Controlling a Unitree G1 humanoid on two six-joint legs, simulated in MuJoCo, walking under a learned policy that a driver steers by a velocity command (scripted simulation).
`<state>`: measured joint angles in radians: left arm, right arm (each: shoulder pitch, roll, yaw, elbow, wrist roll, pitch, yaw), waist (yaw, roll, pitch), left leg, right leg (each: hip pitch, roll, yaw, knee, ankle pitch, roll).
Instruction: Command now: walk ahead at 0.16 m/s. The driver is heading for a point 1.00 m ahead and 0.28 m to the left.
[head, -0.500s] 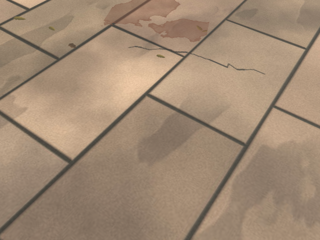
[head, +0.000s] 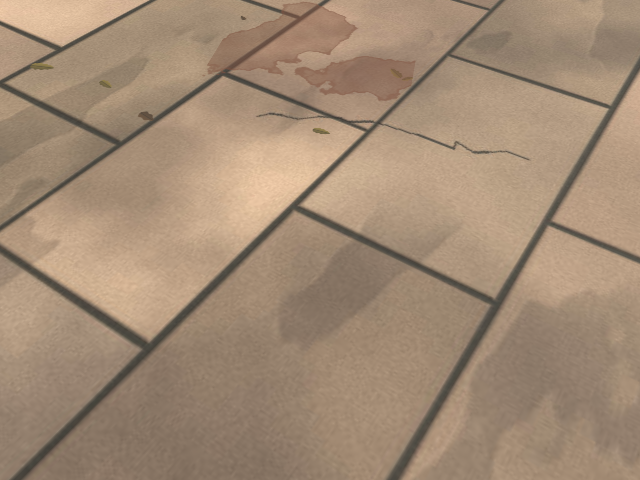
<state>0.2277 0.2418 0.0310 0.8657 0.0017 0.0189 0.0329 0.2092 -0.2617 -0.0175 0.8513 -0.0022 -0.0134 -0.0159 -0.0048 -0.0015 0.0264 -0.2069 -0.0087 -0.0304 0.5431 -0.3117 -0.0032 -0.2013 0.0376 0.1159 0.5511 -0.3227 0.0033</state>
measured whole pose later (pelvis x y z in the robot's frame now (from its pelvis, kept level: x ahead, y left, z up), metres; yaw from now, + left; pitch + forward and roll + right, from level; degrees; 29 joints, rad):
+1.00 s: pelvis +0.43 +0.04 +0.01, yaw +3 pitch +1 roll +2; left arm 0.07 0.27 0.04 0.78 0.00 -0.09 0.00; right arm 0.39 -0.27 -0.04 0.90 0.02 -0.08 0.00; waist -0.09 -0.03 0.02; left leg -0.02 -0.09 -0.01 0.21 -0.21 0.06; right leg -0.65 -0.11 0.07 0.61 0.09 0.03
